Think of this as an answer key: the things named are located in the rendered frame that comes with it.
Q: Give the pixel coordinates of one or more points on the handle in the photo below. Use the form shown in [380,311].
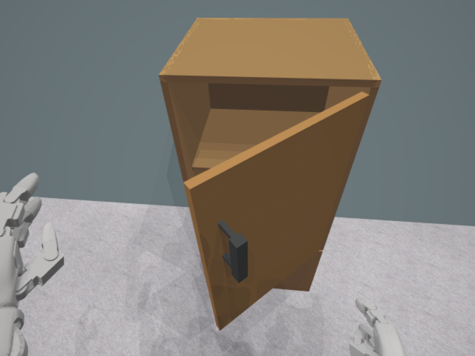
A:
[238,247]

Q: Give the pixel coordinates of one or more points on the right robot hand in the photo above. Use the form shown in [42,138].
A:
[383,340]

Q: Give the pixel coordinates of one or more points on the left robot hand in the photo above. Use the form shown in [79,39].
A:
[16,215]

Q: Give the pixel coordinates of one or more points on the robot left forearm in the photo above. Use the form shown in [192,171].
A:
[12,341]

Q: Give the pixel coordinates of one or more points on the cupboard door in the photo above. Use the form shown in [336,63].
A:
[279,195]

